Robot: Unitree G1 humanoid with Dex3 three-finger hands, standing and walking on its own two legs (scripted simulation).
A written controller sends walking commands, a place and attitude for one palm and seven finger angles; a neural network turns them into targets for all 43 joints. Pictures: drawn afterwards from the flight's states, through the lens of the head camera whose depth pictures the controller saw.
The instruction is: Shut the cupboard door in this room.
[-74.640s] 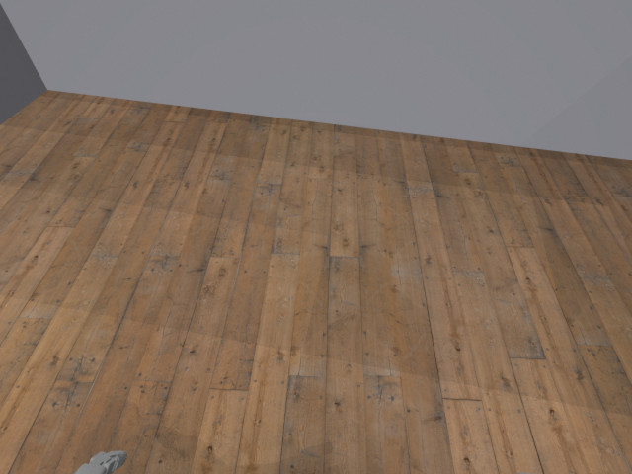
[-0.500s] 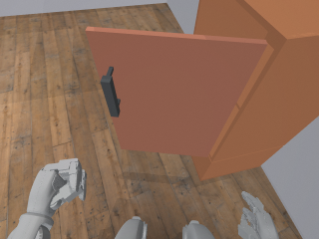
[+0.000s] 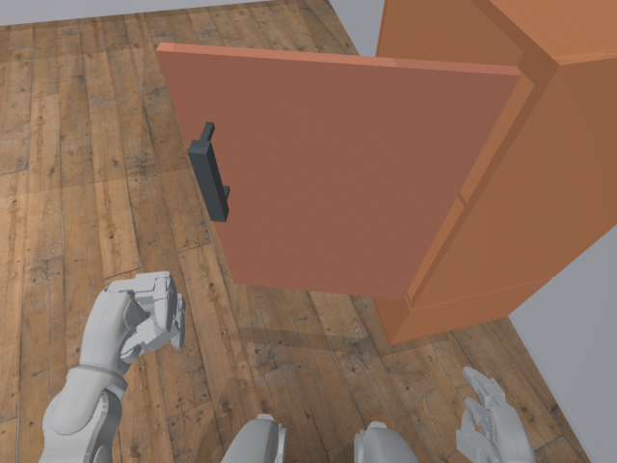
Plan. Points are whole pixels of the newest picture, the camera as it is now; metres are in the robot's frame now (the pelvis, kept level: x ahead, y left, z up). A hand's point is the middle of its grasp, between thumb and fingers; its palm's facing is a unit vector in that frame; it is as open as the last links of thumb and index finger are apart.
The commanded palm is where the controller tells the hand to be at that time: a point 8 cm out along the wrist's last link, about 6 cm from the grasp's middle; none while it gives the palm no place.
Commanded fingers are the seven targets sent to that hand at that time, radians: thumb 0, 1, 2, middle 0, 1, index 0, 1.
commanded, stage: bring the fist close to the handle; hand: left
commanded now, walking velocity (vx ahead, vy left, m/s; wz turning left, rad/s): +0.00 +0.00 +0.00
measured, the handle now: (214, 174) +0.49 +0.18 +0.06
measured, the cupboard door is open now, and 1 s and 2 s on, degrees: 71 71 60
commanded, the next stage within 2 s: push the door shut along its arc in 1.12 s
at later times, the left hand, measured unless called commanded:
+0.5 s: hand (211, 261) +0.34 +0.15 +0.06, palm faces -0.07 -1.00 -0.04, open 3.1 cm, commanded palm +0.33 +0.20 +0.06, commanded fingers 0.00 0.90 0.90 -1.30 -1.50 -1.30 -1.50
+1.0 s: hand (217, 228) +0.40 +0.15 +0.06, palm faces -0.03 -1.00 -0.03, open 3.1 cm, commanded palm +0.37 +0.20 +0.06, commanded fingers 0.00 0.90 0.90 -1.30 -1.50 -1.30 -1.50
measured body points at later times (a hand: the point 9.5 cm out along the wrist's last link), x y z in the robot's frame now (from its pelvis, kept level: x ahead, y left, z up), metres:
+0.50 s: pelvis +0.00 +0.00 +0.01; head +0.08 +0.00 +0.45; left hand +0.34 +0.20 +0.07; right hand +0.15 -0.25 -0.09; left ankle +0.02 +0.11 -0.64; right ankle +0.03 -0.11 -0.64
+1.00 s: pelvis +0.00 +0.00 +0.01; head +0.09 -0.01 +0.45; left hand +0.39 +0.21 +0.06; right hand +0.09 -0.26 -0.10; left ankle +0.02 +0.11 -0.64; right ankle +0.03 -0.11 -0.64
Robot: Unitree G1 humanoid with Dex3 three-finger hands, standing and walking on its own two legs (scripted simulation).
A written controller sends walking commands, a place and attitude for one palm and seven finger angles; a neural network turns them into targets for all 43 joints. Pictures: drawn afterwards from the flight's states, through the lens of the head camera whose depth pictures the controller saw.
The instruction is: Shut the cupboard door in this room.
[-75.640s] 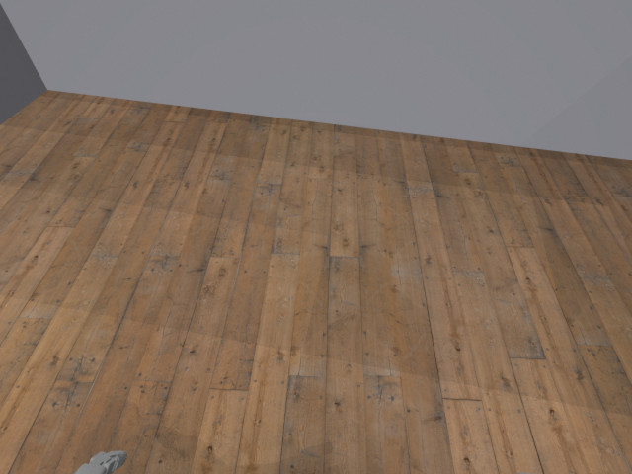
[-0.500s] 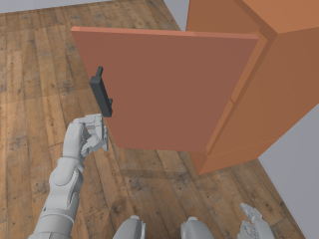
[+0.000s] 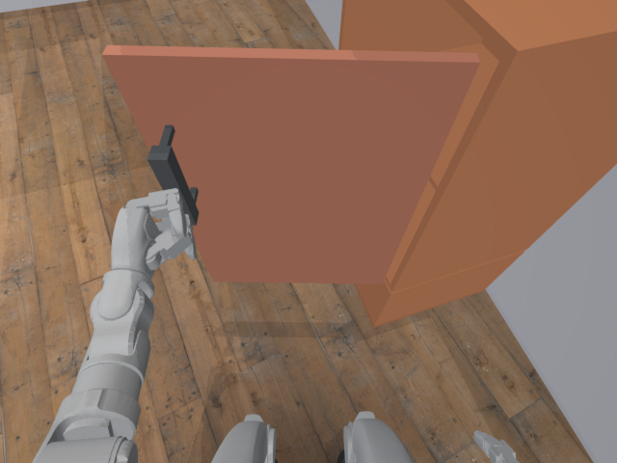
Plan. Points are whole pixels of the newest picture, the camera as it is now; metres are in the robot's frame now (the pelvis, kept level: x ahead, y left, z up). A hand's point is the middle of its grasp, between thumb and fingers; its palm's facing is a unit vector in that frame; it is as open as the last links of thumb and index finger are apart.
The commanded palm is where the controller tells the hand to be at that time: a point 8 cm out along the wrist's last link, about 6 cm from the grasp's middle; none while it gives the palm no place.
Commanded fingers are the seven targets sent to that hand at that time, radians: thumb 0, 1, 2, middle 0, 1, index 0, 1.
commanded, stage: bring the fist close to the handle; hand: left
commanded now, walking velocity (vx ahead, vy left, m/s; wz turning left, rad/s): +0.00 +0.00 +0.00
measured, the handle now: (179, 177) +0.49 +0.19 +0.05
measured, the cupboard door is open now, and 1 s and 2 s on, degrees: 71 60 47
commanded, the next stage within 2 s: push the door shut along its arc in 0.12 s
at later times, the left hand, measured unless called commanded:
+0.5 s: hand (187, 220) +0.41 +0.17 +0.05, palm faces -0.08 -1.00 -0.03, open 3.1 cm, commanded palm +0.41 +0.21 +0.05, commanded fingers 0.00 0.90 0.90 -1.30 -1.50 -1.30 -1.50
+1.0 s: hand (206, 183) +0.47 +0.15 +0.05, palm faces -0.21 -0.98 -0.03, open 3.1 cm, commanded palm +0.47 +0.19 +0.05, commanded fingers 0.00 0.90 0.90 -1.30 -1.50 -1.30 -1.50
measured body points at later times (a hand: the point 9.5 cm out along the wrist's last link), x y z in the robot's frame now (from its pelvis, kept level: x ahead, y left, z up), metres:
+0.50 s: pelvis -0.01 +0.01 -0.01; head +0.09 +0.02 +0.43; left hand +0.41 +0.22 +0.05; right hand +0.11 -0.25 -0.12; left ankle +0.02 +0.11 -0.66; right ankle +0.03 -0.11 -0.65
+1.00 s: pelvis -0.01 +0.01 -0.02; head +0.11 +0.02 +0.41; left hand +0.48 +0.20 +0.05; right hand +0.02 -0.26 -0.13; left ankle +0.02 +0.11 -0.66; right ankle +0.03 -0.11 -0.66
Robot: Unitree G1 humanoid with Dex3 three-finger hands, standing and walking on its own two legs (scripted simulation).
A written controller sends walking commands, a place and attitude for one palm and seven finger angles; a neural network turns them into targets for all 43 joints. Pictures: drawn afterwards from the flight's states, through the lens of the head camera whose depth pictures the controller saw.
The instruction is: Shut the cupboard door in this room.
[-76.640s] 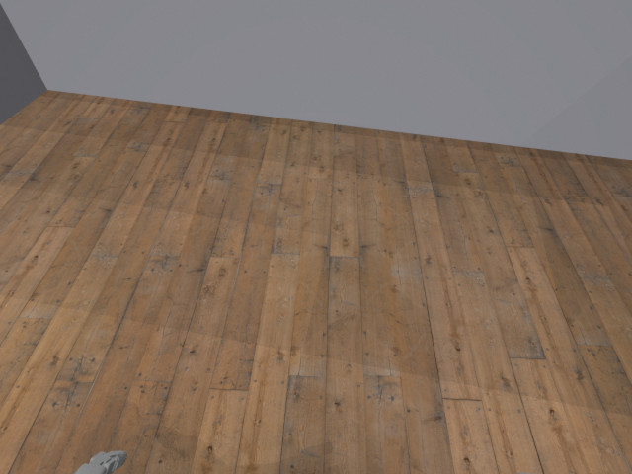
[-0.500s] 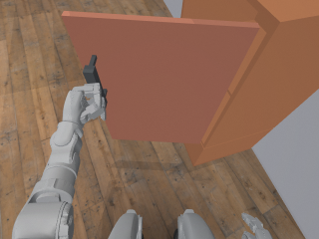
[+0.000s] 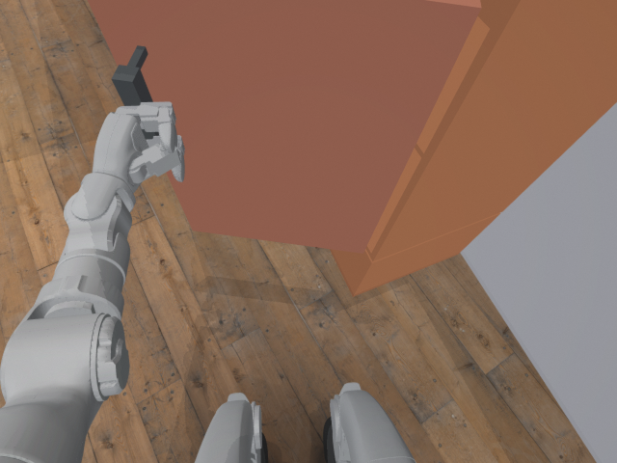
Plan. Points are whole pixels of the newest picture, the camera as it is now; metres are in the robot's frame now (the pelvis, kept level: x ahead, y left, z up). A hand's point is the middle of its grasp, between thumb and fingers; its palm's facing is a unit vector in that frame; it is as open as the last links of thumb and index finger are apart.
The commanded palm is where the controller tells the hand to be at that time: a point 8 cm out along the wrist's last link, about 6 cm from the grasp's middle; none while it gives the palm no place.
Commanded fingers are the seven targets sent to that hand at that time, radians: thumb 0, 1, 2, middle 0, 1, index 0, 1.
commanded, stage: push the door shut along its arc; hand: left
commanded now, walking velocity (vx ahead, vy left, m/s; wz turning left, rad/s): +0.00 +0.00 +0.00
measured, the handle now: (151, 107) +0.57 +0.18 +0.07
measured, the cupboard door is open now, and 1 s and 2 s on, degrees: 60 47 42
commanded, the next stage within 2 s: pull the fist back off the door in 0.96 s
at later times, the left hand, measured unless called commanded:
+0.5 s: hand (206, 118) +0.54 +0.11 +0.07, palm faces -0.32 -0.95 -0.02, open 3.1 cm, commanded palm +0.55 +0.14 +0.07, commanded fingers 0.00 0.90 0.90 -1.30 -1.50 -1.30 -1.50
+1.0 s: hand (234, 90) +0.59 +0.07 +0.07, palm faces -0.41 -0.91 -0.02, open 2.9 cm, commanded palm +0.62 +0.09 +0.07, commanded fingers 0.00 0.90 0.90 -1.30 -1.50 -1.30 -1.50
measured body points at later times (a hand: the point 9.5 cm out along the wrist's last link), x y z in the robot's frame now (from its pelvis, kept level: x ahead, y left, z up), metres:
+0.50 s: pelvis +0.00 +0.00 -0.02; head +0.16 +0.01 +0.40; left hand +0.55 +0.16 +0.08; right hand +0.00 -0.27 -0.12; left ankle +0.03 +0.10 -0.64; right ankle +0.05 -0.12 -0.64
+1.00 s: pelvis +0.00 +0.00 -0.04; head +0.20 +0.01 +0.37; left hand +0.61 +0.12 +0.08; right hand -0.05 -0.26 -0.13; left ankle +0.03 +0.10 -0.64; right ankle +0.05 -0.12 -0.64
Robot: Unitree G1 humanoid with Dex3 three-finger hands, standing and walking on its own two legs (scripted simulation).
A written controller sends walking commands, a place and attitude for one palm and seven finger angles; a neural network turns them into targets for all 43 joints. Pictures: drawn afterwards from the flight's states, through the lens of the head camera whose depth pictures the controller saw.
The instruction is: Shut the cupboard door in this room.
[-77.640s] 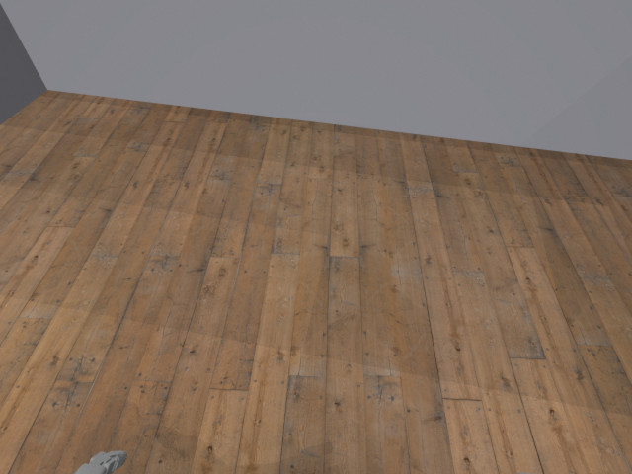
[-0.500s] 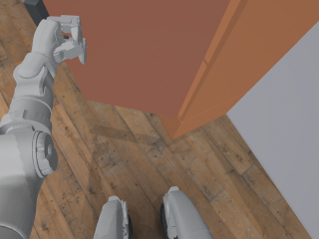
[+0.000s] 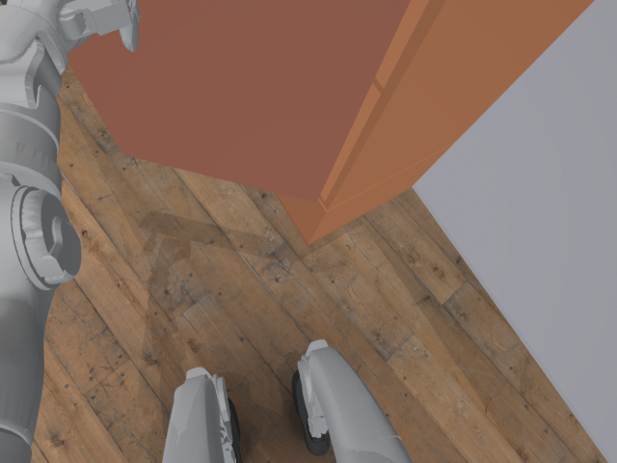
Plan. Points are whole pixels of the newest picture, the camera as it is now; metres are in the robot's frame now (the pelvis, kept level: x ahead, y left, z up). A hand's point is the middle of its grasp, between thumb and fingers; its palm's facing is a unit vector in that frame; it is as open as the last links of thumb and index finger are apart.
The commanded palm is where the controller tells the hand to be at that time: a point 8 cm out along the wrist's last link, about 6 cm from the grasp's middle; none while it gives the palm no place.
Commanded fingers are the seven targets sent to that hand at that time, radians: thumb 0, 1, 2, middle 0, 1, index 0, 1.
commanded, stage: pull the fist back off the door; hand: left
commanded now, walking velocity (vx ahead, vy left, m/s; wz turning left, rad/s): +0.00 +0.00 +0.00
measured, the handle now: out of the picture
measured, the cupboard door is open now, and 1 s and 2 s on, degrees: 47 42 42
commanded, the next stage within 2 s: draw the hand back to the body in 0.94 s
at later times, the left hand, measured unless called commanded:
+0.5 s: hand (146, 13) +0.59 +0.08 +0.11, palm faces +0.05 -1.00 -0.03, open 3.1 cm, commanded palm +0.55 +0.12 +0.11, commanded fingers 0.00 0.90 0.90 -1.30 -1.50 -1.30 -1.50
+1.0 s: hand (152, 88) +0.50 +0.08 +0.11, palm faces +0.04 -1.00 -0.05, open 3.1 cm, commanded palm +0.48 +0.13 +0.11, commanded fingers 0.00 0.90 0.90 -1.30 -1.50 -1.30 -1.50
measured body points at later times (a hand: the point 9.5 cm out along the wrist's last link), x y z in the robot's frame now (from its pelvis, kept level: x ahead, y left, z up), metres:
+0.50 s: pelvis +0.02 -0.01 +0.04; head +0.19 +0.00 +0.46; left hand +0.58 +0.13 +0.11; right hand -0.01 -0.24 -0.08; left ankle +0.03 +0.10 -0.60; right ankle +0.05 -0.12 -0.60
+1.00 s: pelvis +0.02 -0.02 +0.05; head +0.14 -0.01 +0.48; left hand +0.49 +0.13 +0.11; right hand +0.09 -0.28 -0.08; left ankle +0.03 +0.10 -0.60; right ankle +0.05 -0.12 -0.60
